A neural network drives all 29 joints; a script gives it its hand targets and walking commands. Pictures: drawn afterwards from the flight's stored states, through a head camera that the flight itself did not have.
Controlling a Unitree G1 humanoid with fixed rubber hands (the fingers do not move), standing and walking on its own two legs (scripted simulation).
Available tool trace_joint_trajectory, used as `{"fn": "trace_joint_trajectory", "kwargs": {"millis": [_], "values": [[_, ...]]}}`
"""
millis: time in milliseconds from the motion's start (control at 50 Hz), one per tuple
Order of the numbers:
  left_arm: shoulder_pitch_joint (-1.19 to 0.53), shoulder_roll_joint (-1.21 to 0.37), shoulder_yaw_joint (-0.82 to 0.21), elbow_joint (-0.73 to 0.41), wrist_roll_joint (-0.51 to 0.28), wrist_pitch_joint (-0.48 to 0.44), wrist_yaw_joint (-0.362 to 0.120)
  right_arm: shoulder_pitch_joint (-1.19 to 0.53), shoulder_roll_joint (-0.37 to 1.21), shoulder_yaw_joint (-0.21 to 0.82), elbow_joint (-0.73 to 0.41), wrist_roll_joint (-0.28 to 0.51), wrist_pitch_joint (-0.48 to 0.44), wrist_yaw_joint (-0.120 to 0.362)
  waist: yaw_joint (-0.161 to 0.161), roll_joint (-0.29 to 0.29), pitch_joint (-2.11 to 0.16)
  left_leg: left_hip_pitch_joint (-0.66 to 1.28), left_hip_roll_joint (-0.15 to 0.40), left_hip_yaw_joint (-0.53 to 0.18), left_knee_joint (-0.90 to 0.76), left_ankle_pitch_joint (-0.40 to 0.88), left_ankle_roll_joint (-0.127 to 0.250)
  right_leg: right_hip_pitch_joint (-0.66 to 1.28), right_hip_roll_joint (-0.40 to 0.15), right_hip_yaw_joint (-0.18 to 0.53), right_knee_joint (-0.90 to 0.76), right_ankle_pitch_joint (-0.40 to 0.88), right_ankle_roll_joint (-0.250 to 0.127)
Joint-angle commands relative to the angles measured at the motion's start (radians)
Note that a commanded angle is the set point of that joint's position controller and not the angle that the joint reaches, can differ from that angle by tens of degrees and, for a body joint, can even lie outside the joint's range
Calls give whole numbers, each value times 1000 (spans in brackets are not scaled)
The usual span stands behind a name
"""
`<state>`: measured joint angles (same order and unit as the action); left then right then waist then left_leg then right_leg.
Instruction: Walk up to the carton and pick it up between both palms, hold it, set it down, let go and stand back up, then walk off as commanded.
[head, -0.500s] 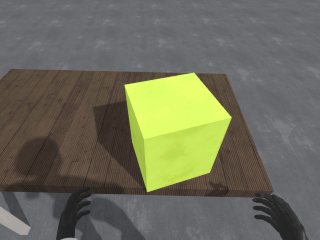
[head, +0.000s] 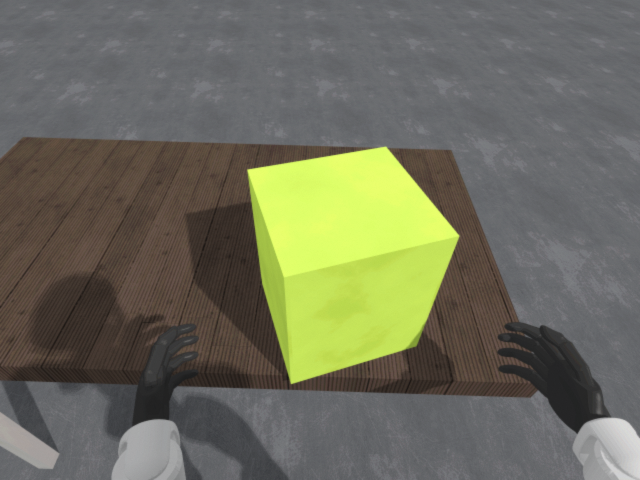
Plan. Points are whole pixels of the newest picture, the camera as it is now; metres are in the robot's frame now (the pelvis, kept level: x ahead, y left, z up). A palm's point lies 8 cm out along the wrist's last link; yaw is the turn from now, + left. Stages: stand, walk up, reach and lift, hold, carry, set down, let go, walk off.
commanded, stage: reach and lift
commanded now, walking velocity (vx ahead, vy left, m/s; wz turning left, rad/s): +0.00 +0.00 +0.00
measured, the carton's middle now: (338, 265) +0.44 +0.00 +0.04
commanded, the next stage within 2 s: none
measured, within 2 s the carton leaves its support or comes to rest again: neither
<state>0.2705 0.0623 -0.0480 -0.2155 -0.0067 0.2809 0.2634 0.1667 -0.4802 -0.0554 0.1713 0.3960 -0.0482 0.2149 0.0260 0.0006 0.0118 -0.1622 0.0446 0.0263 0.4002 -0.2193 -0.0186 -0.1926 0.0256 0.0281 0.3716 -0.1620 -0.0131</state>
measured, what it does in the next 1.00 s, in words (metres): stands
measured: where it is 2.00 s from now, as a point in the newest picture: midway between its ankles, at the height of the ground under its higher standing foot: outside the picture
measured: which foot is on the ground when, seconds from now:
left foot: down 0.00-1.00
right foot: down 0.00-1.00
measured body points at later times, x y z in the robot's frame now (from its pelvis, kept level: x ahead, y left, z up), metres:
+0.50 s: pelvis -0.02 +0.00 +0.00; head -0.02 +0.00 +0.45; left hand +0.27 +0.21 +0.13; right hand +0.33 -0.23 +0.13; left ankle +0.00 +0.13 -0.74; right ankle +0.02 -0.12 -0.74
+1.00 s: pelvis -0.01 +0.00 +0.00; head -0.02 +0.00 +0.45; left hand +0.31 +0.21 +0.17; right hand +0.39 -0.23 +0.19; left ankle +0.00 +0.13 -0.74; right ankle +0.02 -0.12 -0.74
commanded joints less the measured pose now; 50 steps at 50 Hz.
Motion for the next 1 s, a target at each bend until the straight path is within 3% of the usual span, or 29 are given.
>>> {"fn": "trace_joint_trajectory", "kwargs": {"millis": [0,20,40,120,200,260,300,360,400,420,440,460,480,500,520,600,620,660,680,700,740,800,820,840,880,900,920,960,980], "values": [[-108,7,55,-338,-74,31,-1,-142,-213,-40,-241,33,16,-47,32,-122,-207,209,-35,-10,-92,364,-30,47,61,14,-96,226,-65],[-173,5,61,-362,-61,43,-1,-194,-196,-19,-239,43,28,-56,33,-67,-210,207,-39,-3,-92,371,-34,47,52,22,-93,226,-66],[-189,10,73,-381,-71,58,4,-221,-196,-5,-292,55,40,-62,56,-87,-213,176,-42,-5,-95,362,-30,59,56,20,-83,223,-61],[-286,22,85,-373,-85,144,5,-334,-231,-44,-256,47,107,-70,44,-76,-199,179,-30,-1,-119,290,-33,35,55,20,-98,120,-67],[-303,32,143,-473,-78,199,14,-351,-237,-23,-297,71,144,-94,75,-95,-284,213,-32,-7,-86,446,-40,83,63,25,-72,246,-61],[-432,24,134,-416,-95,271,17,-493,-263,-48,-232,64,204,-100,57,-67,-233,188,-24,-3,-105,333,-42,33,65,19,-86,131,-72],[-480,31,165,-385,-91,310,17,-539,-246,-29,-229,61,226,-112,65,-88,-226,162,-27,8,-108,320,-29,60,58,27,-87,161,-61],[-532,33,178,-341,-89,361,15,-612,-252,-14,-130,64,271,-104,75,-64,-226,172,-19,10,-117,299,-39,62,58,22,-89,144,-66],[-604,51,213,-301,-81,392,4,-676,-244,-12,-109,59,290,-109,71,-90,-258,142,-23,10,-130,215,-28,84,52,25,-93,97,-62],[-634,66,225,-302,-84,408,8,-712,-254,-16,-101,65,300,-109,79,-66,-240,130,-30,22,-134,205,-29,83,48,27,-94,89,-58],[-660,65,242,-271,-71,424,6,-756,-266,-9,-103,53,312,-113,86,-92,-253,120,-28,19,-139,188,-25,93,51,24,-91,68,-60],[-673,43,216,-234,-71,441,8,-771,-262,-18,-9,40,330,-106,68,-76,-186,116,-19,17,-162,150,-29,53,47,22,-103,32,-65],[-664,49,224,-243,-72,454,-2,-774,-267,-13,-37,61,339,-103,65,-69,-211,127,-21,22,-150,168,-32,62,51,14,-106,51,-65],[-704,40,203,-250,-75,465,1,-797,-266,-14,23,61,347,-101,52,-57,-228,115,-20,5,-151,171,-33,61,44,16,-94,64,-68],[-768,44,209,-199,-86,478,-4,-874,-270,-10,37,58,352,-97,69,-55,-243,123,-19,6,-149,136,-34,64,42,22,-106,29,-71],[-834,102,240,-193,-93,486,-4,-953,-279,-7,24,57,351,-97,71,-62,-312,84,-35,14,-150,120,-21,109,38,15,-91,42,-63],[-849,82,250,-175,-90,495,4,-979,-282,1,31,57,356,-98,89,-79,-314,76,-26,15,-145,157,-22,111,43,17,-80,78,-62],[-832,67,234,-151,-76,507,0,-971,-294,22,109,74,370,-82,85,-30,-292,81,-27,9,-147,157,-35,90,43,11,-90,50,-66],[-843,80,255,-143,-67,509,-4,-1008,-302,33,108,69,371,-85,91,-82,-323,80,-29,9,-138,189,-32,121,51,6,-81,105,-66],[-911,107,261,-128,-92,511,-6,-1054,-307,20,96,71,367,-91,92,-64,-328,74,-32,16,-136,174,-29,116,45,11,-85,81,-57],[-897,112,262,-145,-97,507,-7,-1055,-308,21,70,77,365,-99,80,-83,-367,89,-35,12,-128,224,-26,134,45,14,-79,137,-53],[-933,78,220,-192,-95,523,-3,-1089,-341,4,130,87,368,-87,67,-44,-373,108,-28,-7,-115,264,-51,118,56,-4,-74,150,-64],[-938,100,230,-195,-98,521,-4,-1110,-332,15,84,90,362,-91,76,-59,-427,120,-34,-1,-98,320,-48,142,63,-6,-69,205,-66],[-947,110,247,-151,-75,534,-9,-1114,-347,-3,143,80,374,-96,66,-49,-401,116,-34,3,-103,287,-51,134,58,-4,-72,184,-63],[-1006,105,244,-132,-82,539,-4,-1166,-329,25,178,98,381,-96,82,-23,-375,94,-34,5,-104,271,-55,118,53,-1,-76,147,-66],[-1035,129,262,-110,-86,535,-2,-1212,-317,56,161,111,381,-89,109,-32,-384,78,-38,15,-106,257,-41,107,51,4,-73,147,-58],[-1041,137,264,-131,-86,536,-2,-1210,-327,38,184,93,383,-89,105,-59,-419,77,-33,2,-108,273,-40,138,48,12,-68,165,-56],[-1021,127,275,-118,-74,538,3,-1220,-325,64,188,113,383,-88,119,-44,-416,86,-37,12,-98,294,-42,136,55,-1,-69,182,-50],[-1074,142,278,-25,-92,541,-10,-1282,-312,68,193,110,386,-92,119,-75,-390,56,-39,4,-103,251,-28,117,47,11,-76,153,-42]]}}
